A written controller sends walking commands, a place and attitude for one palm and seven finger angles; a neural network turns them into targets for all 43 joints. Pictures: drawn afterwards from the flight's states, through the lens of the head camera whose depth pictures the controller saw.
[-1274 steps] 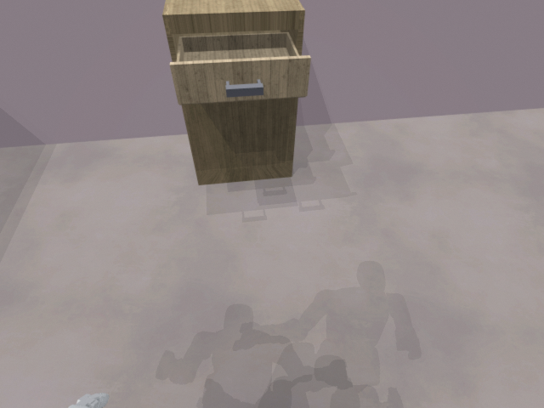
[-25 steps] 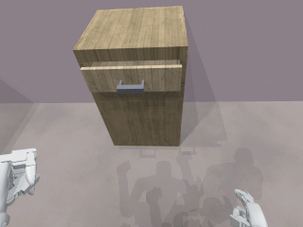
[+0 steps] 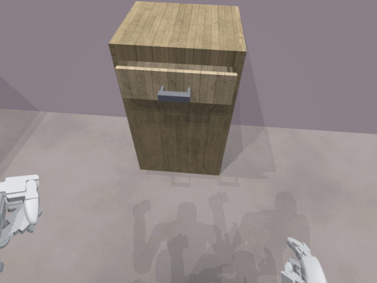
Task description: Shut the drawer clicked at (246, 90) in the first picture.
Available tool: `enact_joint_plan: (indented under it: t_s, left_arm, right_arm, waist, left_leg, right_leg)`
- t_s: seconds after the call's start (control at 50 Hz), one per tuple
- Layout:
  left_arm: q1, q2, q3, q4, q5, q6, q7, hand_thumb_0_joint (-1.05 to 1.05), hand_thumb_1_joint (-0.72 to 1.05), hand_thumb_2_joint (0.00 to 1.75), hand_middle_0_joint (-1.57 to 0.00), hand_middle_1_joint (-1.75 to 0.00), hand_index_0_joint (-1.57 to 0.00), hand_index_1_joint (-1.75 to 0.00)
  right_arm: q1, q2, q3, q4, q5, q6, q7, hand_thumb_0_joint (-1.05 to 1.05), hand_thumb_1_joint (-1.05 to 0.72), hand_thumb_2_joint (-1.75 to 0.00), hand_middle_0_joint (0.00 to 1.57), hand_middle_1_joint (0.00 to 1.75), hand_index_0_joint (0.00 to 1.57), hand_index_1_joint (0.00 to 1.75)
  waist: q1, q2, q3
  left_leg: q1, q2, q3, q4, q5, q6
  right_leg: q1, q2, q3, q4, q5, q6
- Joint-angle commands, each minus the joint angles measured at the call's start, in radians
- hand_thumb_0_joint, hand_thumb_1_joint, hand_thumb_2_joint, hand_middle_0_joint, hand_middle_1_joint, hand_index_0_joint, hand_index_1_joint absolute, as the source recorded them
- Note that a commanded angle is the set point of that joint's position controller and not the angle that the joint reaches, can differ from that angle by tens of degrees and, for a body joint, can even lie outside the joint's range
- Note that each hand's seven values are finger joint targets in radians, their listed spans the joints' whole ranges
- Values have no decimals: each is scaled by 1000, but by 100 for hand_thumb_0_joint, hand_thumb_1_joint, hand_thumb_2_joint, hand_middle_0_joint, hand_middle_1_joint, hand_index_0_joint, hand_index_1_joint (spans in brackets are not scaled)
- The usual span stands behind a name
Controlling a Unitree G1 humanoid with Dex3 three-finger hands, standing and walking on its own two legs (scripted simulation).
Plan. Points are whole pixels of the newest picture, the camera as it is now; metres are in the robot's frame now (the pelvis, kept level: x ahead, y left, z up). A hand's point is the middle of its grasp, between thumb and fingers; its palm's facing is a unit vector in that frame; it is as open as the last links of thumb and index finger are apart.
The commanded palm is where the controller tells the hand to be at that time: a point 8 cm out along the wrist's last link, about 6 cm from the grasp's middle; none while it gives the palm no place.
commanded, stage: step back with the hand held close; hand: left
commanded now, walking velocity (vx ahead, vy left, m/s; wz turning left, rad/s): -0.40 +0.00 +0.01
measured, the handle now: (175, 92) +0.78 +0.10 -0.07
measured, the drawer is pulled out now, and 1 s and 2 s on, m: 0.05 0.05 0.05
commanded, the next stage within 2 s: stop stepping back and stand still in 0.72 s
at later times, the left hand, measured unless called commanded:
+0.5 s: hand out of the picture +0.12 +0.26 +0.17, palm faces +0.38 -0.83 -0.42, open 3.3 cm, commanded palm +0.05 +0.31 +0.18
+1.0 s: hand out of the picture +0.03 +0.33 +0.17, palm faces +0.34 -0.90 -0.28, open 3.3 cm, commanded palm -0.06 +0.37 +0.18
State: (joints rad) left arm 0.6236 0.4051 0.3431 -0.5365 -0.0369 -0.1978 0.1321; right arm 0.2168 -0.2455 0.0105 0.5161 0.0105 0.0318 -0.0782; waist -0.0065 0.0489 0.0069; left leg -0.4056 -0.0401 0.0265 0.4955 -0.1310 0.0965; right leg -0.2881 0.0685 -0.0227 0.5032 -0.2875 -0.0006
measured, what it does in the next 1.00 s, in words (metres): walks backwards: right foot, then left foot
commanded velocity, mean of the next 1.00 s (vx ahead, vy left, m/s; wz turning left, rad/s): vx -0.26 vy -0.04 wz -0.05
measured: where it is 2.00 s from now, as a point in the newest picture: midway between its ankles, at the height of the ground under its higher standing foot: outside the picture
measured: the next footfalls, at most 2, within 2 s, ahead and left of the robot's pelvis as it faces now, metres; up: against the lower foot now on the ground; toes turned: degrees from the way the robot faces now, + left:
right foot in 0.80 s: -0.24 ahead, -0.09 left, -0.01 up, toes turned -3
left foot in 0.88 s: +0.05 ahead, +0.09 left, +0.00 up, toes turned -1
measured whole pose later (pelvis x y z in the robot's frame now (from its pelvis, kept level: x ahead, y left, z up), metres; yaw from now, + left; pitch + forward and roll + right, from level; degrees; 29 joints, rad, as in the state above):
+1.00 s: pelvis -0.20 +0.10 -0.02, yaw -3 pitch -5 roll -7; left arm 0.35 0.42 0.37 -0.57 -0.05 -0.17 0.11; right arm 0.16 -0.16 0.03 0.65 -0.01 -0.11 -0.03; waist 0.00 -0.01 0.06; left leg -0.49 -0.01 0.07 0.51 0.01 0.03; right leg -0.29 0.09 0.03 1.02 -0.61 -0.01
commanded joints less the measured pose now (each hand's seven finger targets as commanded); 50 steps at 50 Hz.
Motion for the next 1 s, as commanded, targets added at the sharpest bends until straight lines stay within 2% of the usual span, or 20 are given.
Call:
enact_joint_plan:
  t_s: [0.0, 0.08, 0.14, 0.26, 0.36, 0.46, 0.52, 0.56, 0.66, 0.72, 0.76, 0.8, 0.82, 0.84, 0.88, 0.9, 0.92, 0.94, 0.96, 0.98]
  left_arm:
    - [-35, 191, 173, -269, -1, -77, 20, 0, 90, 90, -140, -160, -140, -160]
    - [36, 181, 192, -233, -11, -88, 8, 0, 90, 90, -140, -160, -140, -160]
    - [32, 169, 177, -253, -42, -101, 8, 0, 90, 90, -140, -160, -140, -160]
    - [18, 185, 171, -263, -39, -96, 7, 0, 90, 90, -140, -160, -140, -160]
    - [-33, 183, 145, -245, -26, -104, 32, 0, 90, 90, -140, -160, -140, -160]
    - [-75, 202, 140, -230, -21, -109, 22, 0, 90, 90, -140, -160, -140, -160]
    - [-83, 217, 196, -218, 2, -126, 7, 0, 90, 90, -140, -160, -140, -160]
    - [-89, 220, 206, -268, -4, -118, 1, 0, 90, 90, -140, -160, -140, -160]
    - [-3, 185, 147, -340, -50, -77, -3, 0, 90, 90, -140, -160, -140, -160]
    - [9, 198, 180, -333, -62, -85, 13, 0, 90, 90, -140, -160, -140, -160]
    - [-87, 210, 168, -313, -45, -111, 29, 0, 90, 90, -140, -160, -140, -160]
    - [-188, 304, 259, -351, -35, -129, 45, 0, 90, 90, -140, -160, -140, -160]
    - [-249, 174, 106, -267, -18, -108, 16, 0, 90, 90, -140, -160, -140, -160]
    - [-312, 150, 74, -262, -17, -73, -4, 0, 90, 90, -140, -160, -140, -160]
    - [-353, 168, 89, -285, -20, -37, -12, 0, 90, 90, -140, -160, -140, -160]
    - [-335, 209, 125, -266, -6, -42, -9, 0, 90, 90, -140, -160, -140, -160]
    - [-364, 184, 123, -300, -13, -53, -7, 0, 90, 90, -140, -160, -140, -160]
    - [-310, 218, 165, -313, -10, -40, -5, 0, 90, 90, -140, -160, -140, -160]
    - [-211, 185, 163, -325, -20, -15, -12, 0, 90, 90, -140, -160, -140, -160]
    - [-129, 181, 173, -362, -40, 5, -21, 0, 90, 90, -140, -160, -140, -160]
  right_arm:
    - [-118, -134, -59, -161, -16, -81, -5, 0, -90, -90, 20, 30, 20, 30]
    - [-120, -136, -66, -143, -21, -101, 9, 0, -90, -90, 20, 30, 20, 30]
    - [-102, -120, -65, -110, -15, -105, 24, 0, -90, -90, 20, 30, 20, 30]
    - [-125, -122, -74, -114, -7, -102, 26, 0, -90, -90, 20, 30, 20, 30]
    - [-94, -96, -71, -74, -12, -91, 24, 0, -90, -90, 20, 30, 20, 30]
    - [-122, -115, -60, -91, -10, -94, 4, 0, -90, -90, 20, 30, 20, 30]
    - [-166, -147, -68, -111, -28, -116, 4, 0, -90, -90, 20, 30, 20, 30]
    - [-140, -126, -78, -102, -56, -118, 19, 0, -90, -90, 20, 30, 20, 30]
    - [-137, -78, -72, -87, -22, -149, 58, 0, -90, -90, 20, 30, 20, 30]
    - [-111, -65, -70, -49, -31, -143, 67, 0, -90, -90, 20, 30, 20, 30]
    - [-96, -59, -67, 9, -8, -127, 61, 0, -90, -90, 20, 30, 20, 30]
    - [-132, -59, -31, -8, -41, -155, 71, 0, -90, -90, 20, 30, 20, 30]
    - [-59, -43, -36, 16, -26, -150, 63, 0, -90, -90, 20, 30, 20, 30]
    - [-55, -93, -67, -1, -1, -156, 27, 0, -90, -90, 20, 30, 20, 30]
    - [-98, -124, -57, -18, -23, -198, 14, 0, -90, -90, 20, 30, 20, 30]
    - [-109, -86, -38, -13, -24, -229, 30, 0, -90, -90, 20, 30, 20, 30]
    - [-136, -93, -31, -33, -16, -220, 41, 0, -90, -90, 20, 30, 20, 30]
    - [-154, -109, -46, -56, -22, -206, 48, 0, -90, -90, 20, 30, 20, 30]
    - [-165, -103, -61, -75, -38, -198, 62, 0, -90, -90, 20, 30, 20, 30]
    - [-175, -98, -91, -93, -48, -182, 73, 0, -90, -90, 20, 30, 20, 30]
  waist:
    - [11, 119, -100]
    - [10, 88, -110]
    - [3, -3, -192]
    - [-11, -16, -144]
    - [-36, -113, -104]
    - [-25, 62, -41]
    - [10, 228, -63]
    - [24, 213, -146]
    - [39, 166, -290]
    - [45, 83, -290]
    - [-2, -278, -125]
    - [-1, -226, -79]
    - [-50, -279, -137]
    - [-82, -194, -95]
    - [-26, 359, -93]
    - [-14, 276, -109]
    - [0, 211, -100]
    - [29, 218, -110]
    - [62, 275, -120]
    - [90, 377, -150]
  left_leg:
    - [-243, 231, -295, -340, -511, 12]
    - [-266, 241, -293, -326, -497, 16]
    - [-22, 194, -223, -215, -200, -24]
    - [12, 145, -155, -134, -335, -48]
    - [216, 53, -80, 175, -164, -91]
    - [108, 165, -216, -121, -120, -43]
    - [-357, 370, -428, -508, -723, 15]
    - [-343, 366, -353, -542, -651, -115]
    - [99, 246, -69, -399, -293, -144]
    - [241, 168, 36, -162, -96, -242]
    - [304, 94, -82, 424, -183, -190]
    - [139, 100, -124, 450, -282, -164]
    - [200, 97, -125, 281, -191, -152]
    - [325, 74, -85, 88, 76, -121]
    - [260, 342, -483, -252, 233, 5]
    - [105, 355, -485, -380, -365, -39]
    - [-3, 327, -403, -479, -723, -141]
    - [-27, 296, -330, -544, -766, -311]
    - [-76, 228, -196, -610, -681, -573]
    - [-160, 112, 19, -559, -527, -631]
  right_leg:
    - [269, 8, 49, 123, -4, -6]
    - [283, 10, 71, 113, -35, -16]
    - [138, -30, 107, 2, 27, -15]
    - [-21, -72, 169, -99, -168, -37]
    - [-295, -239, 283, -254, -81, -105]
    - [-181, -36, 100, -82, -50, -11]
    - [274, 107, 34, 384, -165, -12]
    - [310, 126, 3, 562, -238, -32]
    - [126, 87, -101, 262, -337, -47]
    - [59, -25, -49, -198, -315, -78]
    - [-375, -420, 399, -425, -216, -201]
    - [-247, -442, 305, -275, 224, -226]
    - [-130, -320, 119, -110, 215, -139]
    - [-186, -173, 15, 66, 199, -45]
    - [-188, 37, 27, 497, -381, 26]
    - [-51, 19, 101, 615, -372, -9]
    - [31, 75, 20, 647, -372, -19]
    - [45, 129, -60, 667, -369, -27]
    - [129, 162, -134, 633, -352, -30]
    - [300, 192, -226, 531, -369, -41]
